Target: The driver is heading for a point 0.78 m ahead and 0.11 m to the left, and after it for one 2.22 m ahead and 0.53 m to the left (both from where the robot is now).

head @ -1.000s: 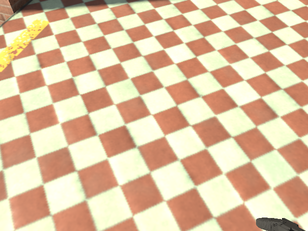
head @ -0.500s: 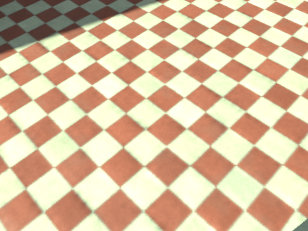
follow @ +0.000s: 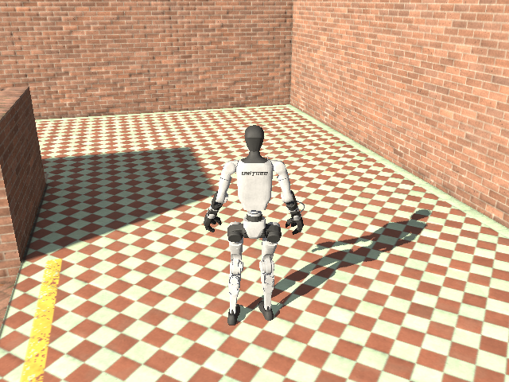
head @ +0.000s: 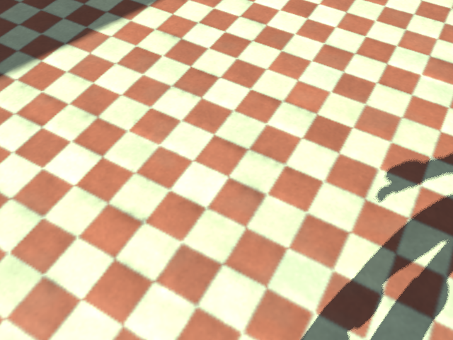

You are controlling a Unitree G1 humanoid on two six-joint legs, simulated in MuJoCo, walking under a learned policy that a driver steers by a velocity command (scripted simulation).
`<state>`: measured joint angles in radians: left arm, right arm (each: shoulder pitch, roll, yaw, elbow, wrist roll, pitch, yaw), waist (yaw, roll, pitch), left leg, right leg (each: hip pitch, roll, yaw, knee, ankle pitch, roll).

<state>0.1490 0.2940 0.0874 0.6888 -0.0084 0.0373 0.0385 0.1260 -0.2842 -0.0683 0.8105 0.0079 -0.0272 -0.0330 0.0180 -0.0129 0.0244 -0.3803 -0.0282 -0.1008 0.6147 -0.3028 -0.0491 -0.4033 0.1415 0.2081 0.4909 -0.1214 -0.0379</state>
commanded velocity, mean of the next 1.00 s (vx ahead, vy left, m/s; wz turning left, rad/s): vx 0.12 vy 0.00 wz -0.14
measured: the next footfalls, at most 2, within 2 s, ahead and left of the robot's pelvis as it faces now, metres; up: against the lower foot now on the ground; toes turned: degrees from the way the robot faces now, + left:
left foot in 0.02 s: +0.06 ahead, +0.13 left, +0.00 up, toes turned -6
right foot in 0.40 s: +0.01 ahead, -0.12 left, +0.00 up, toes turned -3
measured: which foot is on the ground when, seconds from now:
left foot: up 0.00-0.00, down 0.02-0.42, up 0.44-0.70, down 0.72-1.00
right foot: down 0.00-0.02, up 0.04-0.38, down 0.40-0.72, up 0.74-1.00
